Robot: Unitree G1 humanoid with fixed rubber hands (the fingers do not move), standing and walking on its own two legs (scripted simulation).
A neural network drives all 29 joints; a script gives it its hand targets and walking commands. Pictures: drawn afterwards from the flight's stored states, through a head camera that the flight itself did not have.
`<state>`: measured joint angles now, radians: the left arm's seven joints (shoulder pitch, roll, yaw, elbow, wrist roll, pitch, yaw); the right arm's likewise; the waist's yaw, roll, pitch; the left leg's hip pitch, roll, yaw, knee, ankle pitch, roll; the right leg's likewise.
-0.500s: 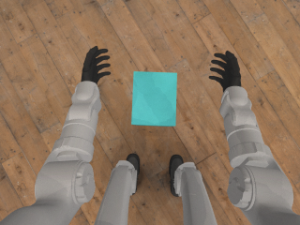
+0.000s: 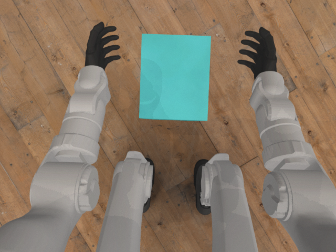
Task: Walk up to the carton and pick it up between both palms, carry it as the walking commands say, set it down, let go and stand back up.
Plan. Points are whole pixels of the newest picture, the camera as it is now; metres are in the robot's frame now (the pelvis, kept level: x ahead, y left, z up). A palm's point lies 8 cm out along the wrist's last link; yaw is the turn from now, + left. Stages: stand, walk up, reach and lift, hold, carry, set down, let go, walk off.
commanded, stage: reach and lift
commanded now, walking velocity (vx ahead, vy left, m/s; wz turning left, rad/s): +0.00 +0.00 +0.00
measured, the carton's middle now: (173, 87) +0.48 +0.01 -0.34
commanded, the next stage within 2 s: none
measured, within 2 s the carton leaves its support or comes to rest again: leaves its support in 1.80 s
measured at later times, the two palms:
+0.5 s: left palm (116, 79) +0.49 +0.17 -0.28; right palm (239, 83) +0.49 -0.17 -0.28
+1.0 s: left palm (119, 78) +0.49 +0.16 -0.28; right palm (237, 82) +0.49 -0.16 -0.28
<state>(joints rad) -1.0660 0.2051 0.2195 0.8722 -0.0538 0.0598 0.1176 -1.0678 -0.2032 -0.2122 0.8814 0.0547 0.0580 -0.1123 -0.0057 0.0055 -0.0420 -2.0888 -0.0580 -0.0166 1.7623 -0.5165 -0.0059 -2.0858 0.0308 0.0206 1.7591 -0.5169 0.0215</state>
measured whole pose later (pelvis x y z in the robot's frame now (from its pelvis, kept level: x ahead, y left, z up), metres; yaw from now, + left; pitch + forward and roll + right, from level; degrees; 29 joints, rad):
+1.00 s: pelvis -0.02 +0.00 -0.10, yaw +0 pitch +40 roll +0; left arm -1.29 0.27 0.09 1.08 -0.19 -0.01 0.14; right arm -1.28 -0.26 -0.09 1.07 0.18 0.00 -0.15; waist 0.00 0.00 0.24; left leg -2.27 -0.06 -0.01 2.13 -0.55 -0.02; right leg -2.27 0.06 0.02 2.13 -0.54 0.03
